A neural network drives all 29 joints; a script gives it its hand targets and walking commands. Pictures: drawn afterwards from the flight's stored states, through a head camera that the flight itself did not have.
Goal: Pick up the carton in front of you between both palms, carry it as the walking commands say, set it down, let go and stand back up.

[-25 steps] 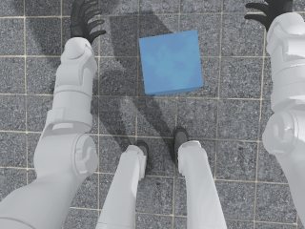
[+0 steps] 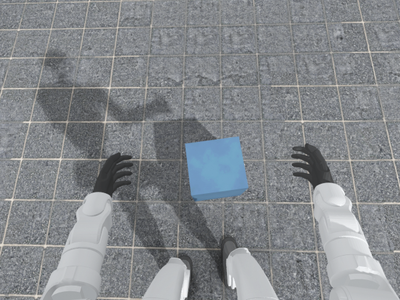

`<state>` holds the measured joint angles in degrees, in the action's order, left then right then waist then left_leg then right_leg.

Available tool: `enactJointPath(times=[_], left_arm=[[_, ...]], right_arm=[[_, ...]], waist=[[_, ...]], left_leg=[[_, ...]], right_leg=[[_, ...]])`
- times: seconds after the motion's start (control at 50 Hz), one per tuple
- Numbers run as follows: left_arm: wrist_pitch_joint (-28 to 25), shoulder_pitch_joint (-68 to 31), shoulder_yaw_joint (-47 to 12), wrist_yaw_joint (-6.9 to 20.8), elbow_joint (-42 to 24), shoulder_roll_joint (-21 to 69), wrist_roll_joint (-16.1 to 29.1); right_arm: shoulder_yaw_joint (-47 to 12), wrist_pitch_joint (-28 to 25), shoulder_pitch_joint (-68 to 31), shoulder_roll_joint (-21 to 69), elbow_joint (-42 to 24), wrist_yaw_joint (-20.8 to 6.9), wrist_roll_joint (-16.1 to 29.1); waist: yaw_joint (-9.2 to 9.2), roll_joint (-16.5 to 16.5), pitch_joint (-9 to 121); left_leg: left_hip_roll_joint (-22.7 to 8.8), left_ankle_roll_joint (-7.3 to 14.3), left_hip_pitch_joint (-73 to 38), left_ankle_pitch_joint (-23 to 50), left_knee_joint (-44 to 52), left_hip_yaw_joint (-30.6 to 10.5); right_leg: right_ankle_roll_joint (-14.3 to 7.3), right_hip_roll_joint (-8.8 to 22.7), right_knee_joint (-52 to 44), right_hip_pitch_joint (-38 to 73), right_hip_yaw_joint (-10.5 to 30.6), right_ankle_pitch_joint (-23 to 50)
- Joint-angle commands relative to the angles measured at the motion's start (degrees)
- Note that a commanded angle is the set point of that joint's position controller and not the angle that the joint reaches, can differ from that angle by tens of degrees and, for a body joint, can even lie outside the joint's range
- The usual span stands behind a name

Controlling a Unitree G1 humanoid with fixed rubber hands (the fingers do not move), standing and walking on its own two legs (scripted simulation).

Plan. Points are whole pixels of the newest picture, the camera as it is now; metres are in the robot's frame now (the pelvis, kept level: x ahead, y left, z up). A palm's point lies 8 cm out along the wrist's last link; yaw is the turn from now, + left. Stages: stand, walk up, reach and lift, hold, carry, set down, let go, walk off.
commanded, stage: let go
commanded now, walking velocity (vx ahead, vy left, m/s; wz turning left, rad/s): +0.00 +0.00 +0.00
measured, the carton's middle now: (214, 171) +0.46 -0.03 -0.61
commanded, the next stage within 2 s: stand in 0.84 s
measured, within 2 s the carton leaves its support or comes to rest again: neither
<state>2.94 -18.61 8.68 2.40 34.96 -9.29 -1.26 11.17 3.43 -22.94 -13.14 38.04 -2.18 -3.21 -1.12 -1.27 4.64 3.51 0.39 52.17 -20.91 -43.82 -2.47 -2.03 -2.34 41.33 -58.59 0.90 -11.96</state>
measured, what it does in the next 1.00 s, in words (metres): stands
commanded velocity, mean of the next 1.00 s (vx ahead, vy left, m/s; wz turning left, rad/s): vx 0.00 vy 0.00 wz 0.00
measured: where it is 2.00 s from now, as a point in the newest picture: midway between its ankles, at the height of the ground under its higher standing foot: (206, 281)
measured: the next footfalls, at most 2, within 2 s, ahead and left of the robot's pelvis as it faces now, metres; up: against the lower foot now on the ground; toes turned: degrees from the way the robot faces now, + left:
none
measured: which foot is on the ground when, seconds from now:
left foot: down 0.00-1.00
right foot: down 0.00-1.00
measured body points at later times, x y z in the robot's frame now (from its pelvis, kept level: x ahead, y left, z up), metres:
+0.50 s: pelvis +0.03 +0.02 +0.04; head +0.05 +0.01 +0.49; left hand +0.20 +0.25 -0.03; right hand +0.20 -0.22 -0.03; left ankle -0.03 +0.11 -0.70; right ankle +0.05 -0.09 -0.70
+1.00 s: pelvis +0.04 +0.01 +0.04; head +0.04 +0.00 +0.49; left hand +0.20 +0.29 -0.04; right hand +0.19 -0.27 -0.05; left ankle -0.03 +0.11 -0.70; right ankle +0.05 -0.09 -0.70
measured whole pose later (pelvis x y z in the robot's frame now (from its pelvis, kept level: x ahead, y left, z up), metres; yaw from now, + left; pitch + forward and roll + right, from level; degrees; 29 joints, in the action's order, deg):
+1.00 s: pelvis +0.04 +0.01 +0.04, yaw +1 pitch -1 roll -1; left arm 3.3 10.1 3.5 -0.3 35.1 -16.8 -2.1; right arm 2.9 2.3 14.4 -17.4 32.8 0.0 -2.2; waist -0.2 -1.2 -0.6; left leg 2.4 1.4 8.2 -22.4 -31.3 -5.0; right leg -1.9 -2.9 30.6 -14.8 -0.7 -15.4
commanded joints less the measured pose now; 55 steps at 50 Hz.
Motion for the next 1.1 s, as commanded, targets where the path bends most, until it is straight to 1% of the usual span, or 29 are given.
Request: enactJointPath(times=[0.0, 0.1, 0.2, 0.24, 0.32, 0.4, 0.48, 0.54, 0.58, 0.68, 0.74, 0.76, 0.78, 0.82, 0.84, 0.86, 0.88, 0.9, 0.92, 0.94, 0.98, 1.04, 1.08], left_arm=[[-2.5, 4.4, 0.0, 0.1, -5.6, -5.3, 0.5], [-3.7, 13.8, -2.3, 0.2, -9.2, -5.5, 1.6], [-4.0, 23.0, -3.8, 0.4, -12.3, -5.8, 2.3], [-4.0, 25.5, -4.0, 0.7, -13.4, -6.1, 2.3], [-3.0, 27.6, -4.8, 1.2, -15.0, -6.7, 2.1], [-0.8, 28.1, -5.4, 1.4, -15.6, -6.8, 1.6], [1.4, 27.6, -5.3, 1.3, -15.2, -6.9, 0.9], [2.6, 27.7, -4.9, 1.3, -14.9, -7.1, 0.4], [3.2, 27.9, -4.6, 1.3, -14.9, -7.3, 0.3], [3.8, 28.5, -4.0, 1.7, -15.2, -7.7, 0.2], [3.9, 28.5, -4.0, 2.0, -15.5, -7.7, 0.1], [6.9, 26.6, -3.8, 0.3, -19.4, -9.2, -1.0], [7.7, 27.9, -4.6, -0.4, -18.2, -8.8, -0.5], [8.5, 28.0, -5.2, -1.2, -18.7, -8.4, 0.1], [4.2, 27.9, -2.1, -3.2, -8.3, -15.8, -0.2], [2.1, 27.9, -2.4, -3.8, -7.5, -16.1, -1.0], [0.8, 26.4, -2.6, -3.7, -6.9, -15.5, -1.3], [-0.1, 25.0, -2.9, -3.5, -6.4, -15.1, -1.3], [-0.8, 24.3, -3.1, -3.3, -5.7, -14.5, -1.2], [-1.4, 23.9, -3.2, -3.0, -4.6, -14.5, -1.0], [-2.3, 24.4, -3.3, -2.6, -2.3, -14.6, -0.8], [-2.9, 25.2, -3.5, -2.6, 0.5, -15.5, -0.8], [-3.1, 25.4, -3.5, -2.8, 1.8, -16.2, -0.8]], right_arm=[[-0.4, -2.6, 3.3, -4.6, -5.7, 0.0, 0.8], [-2.5, -4.2, 13.4, -4.4, -9.1, 0.0, 2.1], [-4.0, -4.8, 23.8, -4.2, -13.4, -0.2, 2.6], [-4.6, -4.7, 27.3, -4.1, -14.9, -0.3, 2.6], [-5.8, -3.3, 31.6, -4.5, -17.1, -0.6, 2.8], [-6.7, -0.7, 33.1, -5.3, -18.8, -1.3, 3.2], [-7.3, 1.7, 33.5, -5.5, -19.6, -1.8, 3.4], [-7.4, 3.0, 33.4, -5.5, -19.9, -1.8, 3.4], [-7.3, 3.5, 33.7, -5.4, -20.2, -1.8, 3.3], [-7.3, 3.9, 34.5, -4.8, -20.7, -1.4, 2.7], [-7.3, 3.9, 34.9, -4.6, -20.9, -1.2, 2.6], [-6.5, 2.1, 37.7, -4.6, -17.6, -0.2, 3.5], [-7.1, 1.6, 37.0, -4.4, -18.9, 0.3, 3.7], [-7.5, 1.1, 36.0, -4.4, -19.1, 0.6, 4.1], [-5.7, 0.0, 33.9, -11.4, -12.0, 2.3, 0.8], [-5.1, -0.6, 35.7, -11.4, -11.9, 2.9, 0.7], [-5.6, -1.2, 36.2, -10.9, -11.2, 2.8, 0.5], [-6.0, -1.7, 36.3, -10.8, -10.6, 2.7, 0.6], [-6.2, -2.1, 36.2, -10.7, -10.1, 2.7, 0.6], [-6.2, -2.4, 35.9, -11.2, -9.5, 2.5, 0.8], [-6.2, -2.9, 35.1, -11.8, -8.7, 2.5, 0.9], [-6.3, -3.1, 35.1, -12.6, -7.4, 2.8, 1.0], [-6.3, -3.1, 35.5, -13.2, -6.5, 3.0, 1.0]], waist=[[0.38, 2.1, 31.6], [0.35, 0.6, 22.8], [0.33, 0.2, 14.7], [0.55, 0.4, 11.4], [1.16, 0.4, 3.7], [1.23, -1.1, -3.9], [1.03, -2.0, -8.7], [0.71, -2.4, -9.9], [0.66, -2.0, -9.5], [0.98, 0.3, -7.0], [1.24, 1.2, -5.9], [1.35, -0.1, -2.0], [1.66, 1.4, -2.5], [1.06, 1.7, -3.4], [-1.33, 4.5, -4.6], [0.55, 4.6, -5.7], [1.28, 3.9, -6.7], [1.65, 3.1, -7.3], [1.72, 2.1, -7.2], [1.47, 0.9, -6.2], [0.89, -0.2, -4.2], [0.81, 0.1, -1.2], [0.98, 0.2, 0.0]], left_leg=[[-1.7, -1.8, -3.1, 16.9, 7.9, -0.4], [-2.9, -1.7, -14.1, 18.6, 13.0, -1.3], [-3.7, -1.5, -24.6, 21.3, 17.9, -2.1], [-3.8, -1.4, -27.5, 20.8, 19.7, -2.0], [-4.1, -0.9, -28.7, 15.2, 23.5, -1.6], [-5.5, 0.3, -25.5, 7.3, 27.7, -1.9], [-6.3, 1.0, -23.3, 4.0, 29.2, -1.9], [-6.2, 1.1, -23.9, 4.3, 28.9, -1.6], [-5.8, 0.9, -25.4, 5.9, 28.1, -1.3], [-4.0, 0.2, -31.0, 11.1, 25.4, -0.5], [-3.3, 0.1, -32.9, 12.2, 24.6, -0.3], [-1.8, -0.5, -32.6, 11.8, 22.3, -0.6], [-1.9, -0.3, -32.0, 11.2, 22.1, -0.8], [-1.9, -0.2, -30.7, 10.5, 21.9, -0.8], [-3.5, -1.7, -33.2, 6.4, 19.0, -1.8], [-3.7, -1.6, -36.6, 3.7, 18.0, -2.7], [-3.9, -1.3, -36.6, 1.0, 18.0, -3.3], [-4.2, -1.0, -36.3, -0.2, 18.2, -4.0], [-4.7, -0.6, -35.8, -0.2, 18.3, -4.7], [-5.2, -0.2, -35.4, 1.6, 18.5, -5.3], [-6.0, -0.1, -35.2, 7.7, 18.2, -6.1], [-6.5, -0.5, -37.1, 16.5, 17.1, -6.2], [-6.6, -0.5, -38.4, 20.0, 16.5, -6.2]], right_leg=[[1.0, 2.9, 0.0, 47.7, 5.0, 27.4], [0.9, 2.4, -5.4, 50.3, 3.5, 22.0], [1.0, 1.6, -10.6, 55.1, 2.1, 18.6], [1.2, 1.3, -12.9, 57.2, 1.7, 17.2], [1.6, 0.8, -15.5, 61.8, 0.9, 14.3], [2.2, 0.2, -15.7, 66.9, -0.3, 11.0], [2.5, 0.1, -15.3, 70.5, -0.5, 9.6], [2.7, 0.2, -15.3, 71.4, -0.1, 9.7], [2.6, 0.4, -15.4, 71.5, 0.2, 10.8], [2.3, 1.2, -16.0, 70.1, 1.2, 14.8], [2.2, 1.7, -16.0, 69.6, 1.6, 17.0], [1.4, 2.2, -14.0, 71.9, 2.1, 20.2], [1.4, 2.6, -13.4, 71.2, 2.5, 21.5], [1.5, 2.9, -13.1, 70.1, 2.6, 20.9], [2.2, 6.1, -16.3, 54.1, 4.0, 3.8], [1.5, 6.3, -18.5, 49.5, 5.7, -5.6], [1.3, 6.3, -19.4, 46.0, 6.5, -11.2], [1.1, 6.3, -19.6, 44.6, 6.9, -12.8], [0.9, 6.1, -18.9, 44.5, 6.9, -11.7], [0.8, 5.8, -17.7, 46.0, 6.3, -8.2], [0.7, 5.6, -15.3, 49.0, 5.4, 0.0], [0.3, 6.1, -13.1, 51.8, 5.1, 11.1], [0.1, 6.4, -12.5, 52.6, 5.1, 14.7]])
